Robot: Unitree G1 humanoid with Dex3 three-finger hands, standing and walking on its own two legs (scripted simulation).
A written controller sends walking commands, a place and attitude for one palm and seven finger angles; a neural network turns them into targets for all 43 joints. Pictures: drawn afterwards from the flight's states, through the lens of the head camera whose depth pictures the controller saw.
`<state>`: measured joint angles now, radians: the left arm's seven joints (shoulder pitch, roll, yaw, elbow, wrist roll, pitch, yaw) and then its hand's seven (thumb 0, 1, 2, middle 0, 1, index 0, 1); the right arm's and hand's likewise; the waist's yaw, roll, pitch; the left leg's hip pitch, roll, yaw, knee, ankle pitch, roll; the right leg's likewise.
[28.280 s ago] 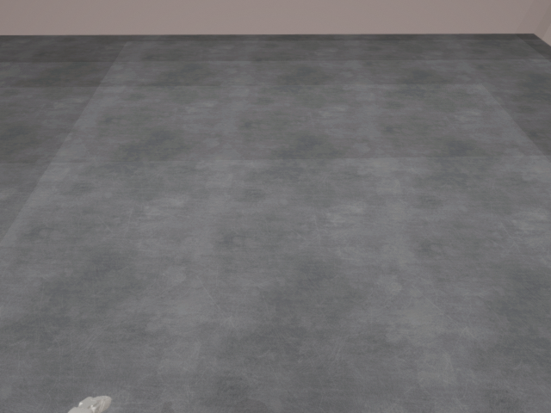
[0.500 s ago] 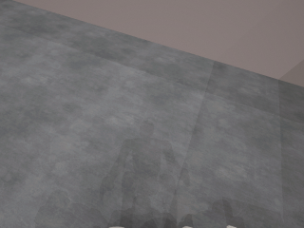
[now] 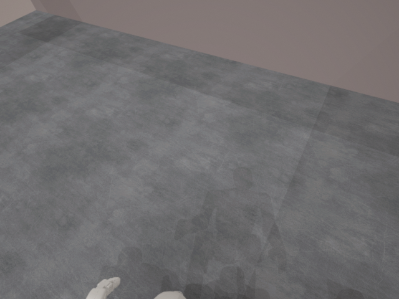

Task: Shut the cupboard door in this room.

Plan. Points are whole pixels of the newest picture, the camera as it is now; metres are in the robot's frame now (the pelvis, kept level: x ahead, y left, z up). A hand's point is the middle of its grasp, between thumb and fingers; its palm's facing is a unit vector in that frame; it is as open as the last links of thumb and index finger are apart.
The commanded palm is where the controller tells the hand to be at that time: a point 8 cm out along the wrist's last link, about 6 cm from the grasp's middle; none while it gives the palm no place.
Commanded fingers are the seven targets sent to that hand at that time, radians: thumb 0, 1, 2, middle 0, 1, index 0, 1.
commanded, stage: turn or walk to find it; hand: left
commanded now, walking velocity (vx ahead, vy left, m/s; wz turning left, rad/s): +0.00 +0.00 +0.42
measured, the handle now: out of the picture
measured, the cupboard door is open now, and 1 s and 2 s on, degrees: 97 97 97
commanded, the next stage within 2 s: none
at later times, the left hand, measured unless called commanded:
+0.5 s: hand out of the picture -0.06 +0.25 -0.18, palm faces +0.27 -0.93 -0.26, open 7.4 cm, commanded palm none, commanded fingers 0.00 0.90 0.90 -0.20 -0.30 -0.20 -0.30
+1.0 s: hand out of the picture -0.01 +0.21 -0.14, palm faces +0.38 -0.88 -0.28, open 7.4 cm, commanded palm none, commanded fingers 0.00 0.90 0.90 -0.20 -0.30 -0.20 -0.30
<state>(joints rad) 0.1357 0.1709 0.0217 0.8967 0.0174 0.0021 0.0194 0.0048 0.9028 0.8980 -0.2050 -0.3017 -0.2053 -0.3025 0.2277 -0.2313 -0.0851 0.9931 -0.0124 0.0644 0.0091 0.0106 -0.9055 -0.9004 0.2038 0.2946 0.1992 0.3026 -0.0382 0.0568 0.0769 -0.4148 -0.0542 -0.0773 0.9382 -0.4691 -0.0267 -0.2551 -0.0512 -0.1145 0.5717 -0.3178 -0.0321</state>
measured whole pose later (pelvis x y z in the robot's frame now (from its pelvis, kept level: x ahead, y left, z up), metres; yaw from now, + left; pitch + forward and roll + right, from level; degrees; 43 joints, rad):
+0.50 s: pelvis -0.02 +0.04 +0.00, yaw +12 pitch -1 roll -1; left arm 0.26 0.27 0.06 1.01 0.02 0.07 0.02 0.01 0.91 0.90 -0.20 -0.30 -0.20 -0.30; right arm 0.10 -0.21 -0.04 0.94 -0.01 0.02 0.01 0.01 -0.91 -0.90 0.20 0.29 0.20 0.30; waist 0.04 -0.04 0.09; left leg -0.24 0.00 0.04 0.57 -0.32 0.04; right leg -0.39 -0.11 -0.12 0.97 -0.53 0.06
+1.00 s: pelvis -0.02 +0.00 +0.00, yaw +24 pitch +0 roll +1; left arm 0.17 0.16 0.03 0.91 0.02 0.01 0.02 0.00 0.90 0.90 -0.21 -0.30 -0.21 -0.30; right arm 0.23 -0.24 -0.09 0.99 -0.02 0.07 0.02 0.01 -0.91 -0.90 0.20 0.29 0.20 0.30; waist -0.03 0.05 0.08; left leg -0.47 -0.03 -0.05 1.08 -0.44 -0.04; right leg -0.23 -0.07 -0.13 0.54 -0.31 -0.02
